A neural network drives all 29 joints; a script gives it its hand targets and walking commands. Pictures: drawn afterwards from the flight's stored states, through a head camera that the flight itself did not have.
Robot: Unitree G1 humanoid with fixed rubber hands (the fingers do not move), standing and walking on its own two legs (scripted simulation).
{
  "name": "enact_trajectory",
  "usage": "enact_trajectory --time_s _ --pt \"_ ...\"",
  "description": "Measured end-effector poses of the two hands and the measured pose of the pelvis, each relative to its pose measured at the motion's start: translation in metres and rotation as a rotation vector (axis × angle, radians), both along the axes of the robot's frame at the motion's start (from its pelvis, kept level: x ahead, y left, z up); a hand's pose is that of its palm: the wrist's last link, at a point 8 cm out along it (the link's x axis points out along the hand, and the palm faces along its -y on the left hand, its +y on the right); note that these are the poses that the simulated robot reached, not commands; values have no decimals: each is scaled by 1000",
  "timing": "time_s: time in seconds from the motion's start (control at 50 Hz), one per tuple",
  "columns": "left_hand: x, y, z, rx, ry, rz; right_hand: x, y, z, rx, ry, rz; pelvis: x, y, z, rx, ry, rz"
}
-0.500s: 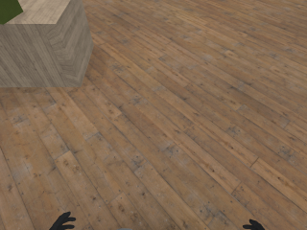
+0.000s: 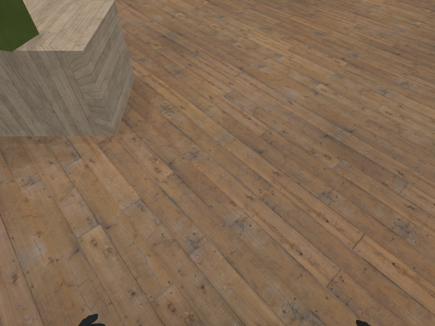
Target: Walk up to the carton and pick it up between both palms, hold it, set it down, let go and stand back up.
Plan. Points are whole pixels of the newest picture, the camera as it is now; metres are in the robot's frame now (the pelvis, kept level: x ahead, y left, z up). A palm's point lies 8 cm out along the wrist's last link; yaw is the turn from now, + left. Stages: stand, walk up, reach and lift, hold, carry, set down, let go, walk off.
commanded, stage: stand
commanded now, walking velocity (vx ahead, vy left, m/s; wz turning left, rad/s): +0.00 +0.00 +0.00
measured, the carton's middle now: out of the picture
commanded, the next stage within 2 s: walk up in 1.08 s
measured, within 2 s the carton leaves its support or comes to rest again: neither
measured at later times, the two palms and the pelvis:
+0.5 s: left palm out of the picture +0.11 +0.28 -0.12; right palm out of the picture +0.08 -0.28 -0.11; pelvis +0.00 +0.00 +0.01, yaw -1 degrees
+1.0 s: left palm out of the picture +0.10 +0.29 -0.12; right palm out of the picture +0.08 -0.29 -0.11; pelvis +0.00 +0.00 +0.01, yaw -1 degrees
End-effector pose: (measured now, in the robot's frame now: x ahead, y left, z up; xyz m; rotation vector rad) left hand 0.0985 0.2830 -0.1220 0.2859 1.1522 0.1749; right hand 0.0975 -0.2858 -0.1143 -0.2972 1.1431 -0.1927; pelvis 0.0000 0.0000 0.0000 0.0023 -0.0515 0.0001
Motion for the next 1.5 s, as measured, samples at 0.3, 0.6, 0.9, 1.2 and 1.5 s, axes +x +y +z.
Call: enact_trajectory --time_s 0.3,0.6,0.9,1.2,1.5 --pt "8 1 5 7 0 -8 -11 -2 2 -3 30 -20 3 -1 4 2 -2 -12" --pt "7 -1 5 3 8 -20 -16 0 2 9 37 -45 4 0 6 0 -1 -17" --pt "2 2 3 -2 18 -16 -18 -1 6 -9 36 -38 3 2 6 -1 0 -18" --pt "-3 11 5 11 36 -6 -18 1 4 -7 54 -29 5 5 7 0 1 -19" --pt "-32 109 17 172 -19 73 49 6 5 -19 -38 74 35 48 -16 -71 -7 57"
